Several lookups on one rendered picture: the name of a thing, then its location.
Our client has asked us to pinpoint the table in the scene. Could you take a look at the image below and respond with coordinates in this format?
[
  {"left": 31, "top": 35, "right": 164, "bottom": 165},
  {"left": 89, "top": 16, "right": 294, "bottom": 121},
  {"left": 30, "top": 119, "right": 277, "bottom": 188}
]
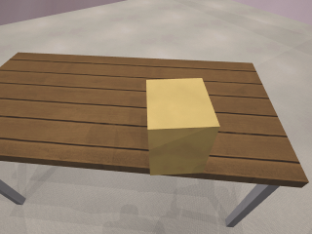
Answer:
[{"left": 0, "top": 52, "right": 309, "bottom": 227}]

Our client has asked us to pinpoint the carton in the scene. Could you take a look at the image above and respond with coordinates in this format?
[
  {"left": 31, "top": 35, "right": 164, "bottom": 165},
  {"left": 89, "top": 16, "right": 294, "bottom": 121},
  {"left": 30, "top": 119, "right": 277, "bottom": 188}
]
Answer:
[{"left": 146, "top": 78, "right": 220, "bottom": 176}]

